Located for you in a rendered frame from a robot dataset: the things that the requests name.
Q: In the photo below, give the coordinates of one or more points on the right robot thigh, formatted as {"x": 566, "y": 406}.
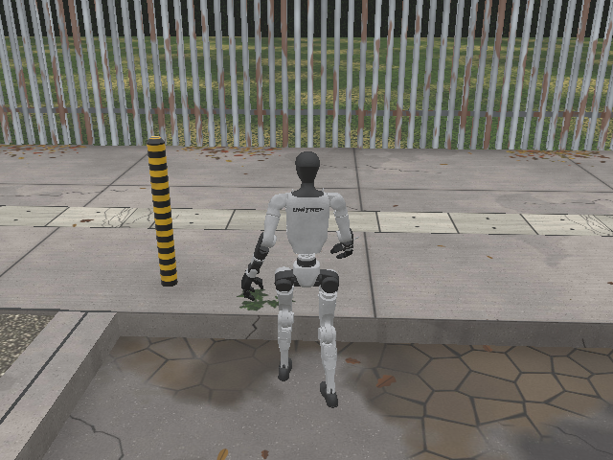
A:
{"x": 329, "y": 283}

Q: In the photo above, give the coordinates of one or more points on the left robot forearm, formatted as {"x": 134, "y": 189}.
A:
{"x": 257, "y": 259}

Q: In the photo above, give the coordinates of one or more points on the robot right foot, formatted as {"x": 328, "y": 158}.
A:
{"x": 331, "y": 399}

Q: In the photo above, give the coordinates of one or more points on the robot left upper arm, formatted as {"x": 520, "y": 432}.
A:
{"x": 276, "y": 203}

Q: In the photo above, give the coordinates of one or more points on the robot right hand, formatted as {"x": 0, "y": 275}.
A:
{"x": 338, "y": 247}

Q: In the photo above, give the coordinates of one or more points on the right robot forearm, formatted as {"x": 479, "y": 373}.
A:
{"x": 348, "y": 246}

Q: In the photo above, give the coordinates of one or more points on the robot right upper arm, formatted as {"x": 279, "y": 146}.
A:
{"x": 337, "y": 203}

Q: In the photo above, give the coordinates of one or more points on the robot left hand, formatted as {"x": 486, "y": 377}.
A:
{"x": 246, "y": 285}

